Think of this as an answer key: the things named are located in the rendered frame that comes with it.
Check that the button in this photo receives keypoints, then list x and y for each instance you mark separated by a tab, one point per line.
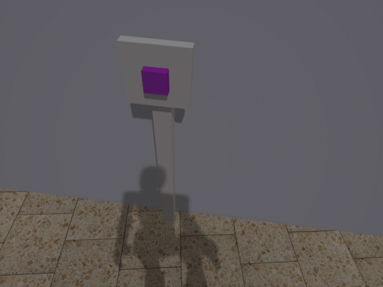
155	80

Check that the panel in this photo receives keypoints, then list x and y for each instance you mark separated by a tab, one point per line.
177	56

